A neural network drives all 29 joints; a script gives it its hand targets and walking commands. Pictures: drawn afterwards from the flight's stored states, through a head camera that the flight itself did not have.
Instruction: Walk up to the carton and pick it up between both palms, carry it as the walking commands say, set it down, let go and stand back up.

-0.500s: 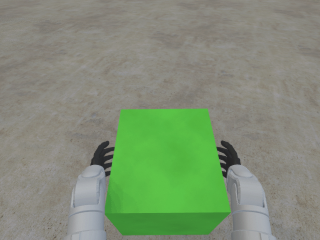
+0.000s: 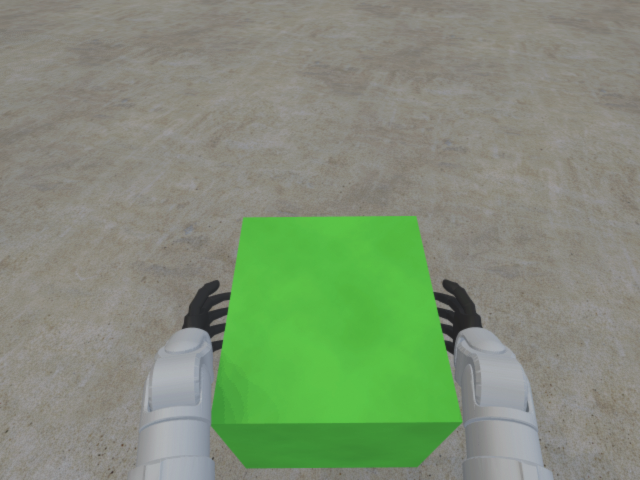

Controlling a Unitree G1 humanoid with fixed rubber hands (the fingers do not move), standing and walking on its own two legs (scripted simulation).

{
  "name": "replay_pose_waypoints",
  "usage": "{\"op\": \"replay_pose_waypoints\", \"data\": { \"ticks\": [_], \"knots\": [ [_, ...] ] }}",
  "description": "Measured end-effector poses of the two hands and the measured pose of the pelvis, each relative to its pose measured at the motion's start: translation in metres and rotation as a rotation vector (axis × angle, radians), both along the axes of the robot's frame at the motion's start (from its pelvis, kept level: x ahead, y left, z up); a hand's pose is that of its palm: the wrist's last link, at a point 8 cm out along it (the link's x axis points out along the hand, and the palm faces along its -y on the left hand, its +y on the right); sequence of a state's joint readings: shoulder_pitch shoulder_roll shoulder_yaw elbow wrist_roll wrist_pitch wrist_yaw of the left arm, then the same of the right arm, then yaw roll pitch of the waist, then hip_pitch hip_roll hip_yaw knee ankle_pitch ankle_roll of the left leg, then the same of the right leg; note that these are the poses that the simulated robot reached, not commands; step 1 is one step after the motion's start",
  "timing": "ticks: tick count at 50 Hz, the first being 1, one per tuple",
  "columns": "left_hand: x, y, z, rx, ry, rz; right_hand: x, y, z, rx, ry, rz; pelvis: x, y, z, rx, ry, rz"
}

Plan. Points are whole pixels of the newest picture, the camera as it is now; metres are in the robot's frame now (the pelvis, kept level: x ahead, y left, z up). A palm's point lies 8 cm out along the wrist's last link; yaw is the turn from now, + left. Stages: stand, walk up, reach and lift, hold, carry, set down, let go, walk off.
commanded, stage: hold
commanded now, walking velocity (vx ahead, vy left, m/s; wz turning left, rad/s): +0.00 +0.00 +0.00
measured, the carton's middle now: (330, 343) +0.31 +0.00 -0.02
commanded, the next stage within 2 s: carry in 0.26 s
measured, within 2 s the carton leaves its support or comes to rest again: neither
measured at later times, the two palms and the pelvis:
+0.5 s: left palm (164, 337) +0.27 +0.21 +0.06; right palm (437, 323) +0.29 -0.13 +0.06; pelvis +0.00 +0.03 -0.02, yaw +4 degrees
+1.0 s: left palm (70, 384) +0.20 +0.28 +0.08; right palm (389, 381) +0.20 -0.06 +0.08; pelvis -0.03 +0.11 -0.02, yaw +2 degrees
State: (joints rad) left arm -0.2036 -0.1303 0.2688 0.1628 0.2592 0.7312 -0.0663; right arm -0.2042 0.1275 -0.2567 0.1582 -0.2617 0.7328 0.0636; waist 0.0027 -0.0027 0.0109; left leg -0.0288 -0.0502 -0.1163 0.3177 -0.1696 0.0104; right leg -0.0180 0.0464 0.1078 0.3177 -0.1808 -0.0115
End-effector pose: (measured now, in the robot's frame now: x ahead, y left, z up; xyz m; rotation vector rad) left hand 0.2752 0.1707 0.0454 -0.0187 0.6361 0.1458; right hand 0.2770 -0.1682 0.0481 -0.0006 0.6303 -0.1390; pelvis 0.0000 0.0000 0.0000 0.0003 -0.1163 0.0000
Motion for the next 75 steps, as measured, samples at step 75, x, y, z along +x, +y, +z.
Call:
{"op": "replay_pose_waypoints", "data": {
  "ticks": [75],
  "knots": [
    [-0.117, 0.223, 0.042, -0.070, -0.029, 0.143, -0.093, 0.225, 0.034, 0.126, -0.020, -0.010, -0.060, 0.214, -0.012, 0.052, 0.195, 0.053]
  ]
}}
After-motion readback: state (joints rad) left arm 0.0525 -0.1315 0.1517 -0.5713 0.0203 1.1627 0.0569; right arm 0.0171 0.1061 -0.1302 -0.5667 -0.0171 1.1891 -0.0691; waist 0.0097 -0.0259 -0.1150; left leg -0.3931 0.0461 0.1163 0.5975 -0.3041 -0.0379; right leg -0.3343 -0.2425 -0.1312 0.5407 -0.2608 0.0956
